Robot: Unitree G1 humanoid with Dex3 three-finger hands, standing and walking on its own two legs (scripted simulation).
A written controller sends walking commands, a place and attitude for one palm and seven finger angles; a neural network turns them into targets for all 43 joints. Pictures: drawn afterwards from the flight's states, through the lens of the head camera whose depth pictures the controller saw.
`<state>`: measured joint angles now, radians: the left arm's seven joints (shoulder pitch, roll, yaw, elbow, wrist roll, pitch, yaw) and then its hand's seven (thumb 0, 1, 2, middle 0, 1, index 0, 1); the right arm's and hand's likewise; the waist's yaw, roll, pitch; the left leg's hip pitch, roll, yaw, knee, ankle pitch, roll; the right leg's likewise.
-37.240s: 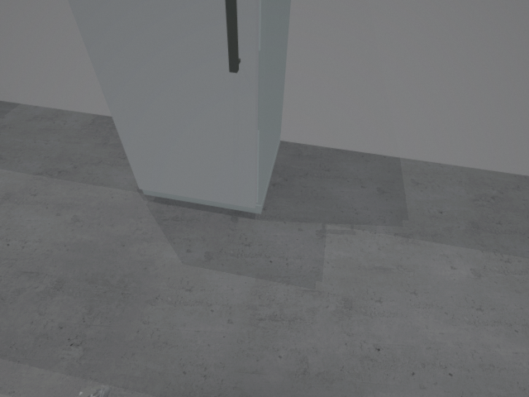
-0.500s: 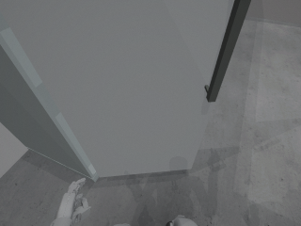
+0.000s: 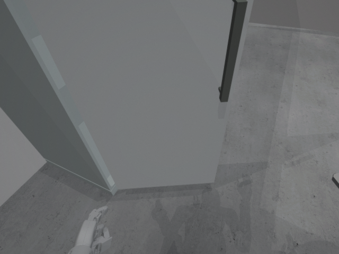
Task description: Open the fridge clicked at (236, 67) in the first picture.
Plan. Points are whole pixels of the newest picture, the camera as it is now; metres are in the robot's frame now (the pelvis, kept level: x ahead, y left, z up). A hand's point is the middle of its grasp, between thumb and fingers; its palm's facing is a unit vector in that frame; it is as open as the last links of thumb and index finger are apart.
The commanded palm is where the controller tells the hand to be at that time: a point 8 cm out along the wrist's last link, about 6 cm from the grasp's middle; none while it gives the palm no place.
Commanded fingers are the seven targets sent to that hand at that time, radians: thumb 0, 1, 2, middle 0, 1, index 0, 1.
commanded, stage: stop stepping back and stand still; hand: right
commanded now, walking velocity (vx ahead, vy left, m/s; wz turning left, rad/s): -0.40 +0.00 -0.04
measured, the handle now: (228, 55) +0.62 -0.18 +0.18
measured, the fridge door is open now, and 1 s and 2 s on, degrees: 61 61 61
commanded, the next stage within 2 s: let the arm hang, fingers relaxed in 1.52 s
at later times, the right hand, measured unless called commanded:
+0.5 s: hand out of the picture +0.09 -0.30 +0.17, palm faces +0.48 +0.82 -0.30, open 7.5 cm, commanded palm +0.02 -0.33 +0.18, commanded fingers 0.00 -0.90 -0.90 0.20 0.30 0.20 0.30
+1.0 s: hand out of the picture +0.06 -0.31 +0.17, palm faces +0.45 +0.80 -0.40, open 7.5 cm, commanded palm -0.01 -0.35 +0.18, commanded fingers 0.00 -0.90 -0.90 0.20 0.30 0.20 0.30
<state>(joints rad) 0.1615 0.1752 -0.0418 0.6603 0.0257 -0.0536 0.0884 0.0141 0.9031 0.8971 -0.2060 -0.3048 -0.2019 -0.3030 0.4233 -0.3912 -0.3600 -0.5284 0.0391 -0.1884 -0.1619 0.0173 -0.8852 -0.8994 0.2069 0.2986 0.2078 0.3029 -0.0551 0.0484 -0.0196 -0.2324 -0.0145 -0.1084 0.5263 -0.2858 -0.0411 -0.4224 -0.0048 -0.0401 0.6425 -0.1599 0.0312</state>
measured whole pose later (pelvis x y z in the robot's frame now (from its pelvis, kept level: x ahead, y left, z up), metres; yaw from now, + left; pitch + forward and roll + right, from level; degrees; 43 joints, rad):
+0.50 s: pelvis -0.14 -0.04 -0.01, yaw +2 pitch -4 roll +0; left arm 0.30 0.25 0.01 0.70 0.01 -0.10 0.11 0.02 0.91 0.90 -0.20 -0.30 -0.20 -0.30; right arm 0.42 -0.36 -0.40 -0.39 0.05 -0.14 -0.19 0.02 -0.89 -0.90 0.20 0.30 0.21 0.30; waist 0.03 0.03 -0.04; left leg -0.32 0.01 0.04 0.72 -0.41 0.02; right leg -0.29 -0.04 -0.06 0.61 -0.26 -0.02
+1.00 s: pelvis -0.16 -0.05 -0.01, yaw +1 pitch -3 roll +0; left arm 0.22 0.20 -0.01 0.65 0.01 -0.13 0.09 0.01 0.91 0.90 -0.20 -0.30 -0.20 -0.30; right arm 0.47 -0.39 -0.41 -0.46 0.04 -0.16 -0.17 0.02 -0.89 -0.90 0.21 0.30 0.21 0.30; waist 0.01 0.03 0.03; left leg -0.33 0.00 0.05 0.75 -0.43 0.01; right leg -0.28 -0.04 -0.08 0.59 -0.26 0.00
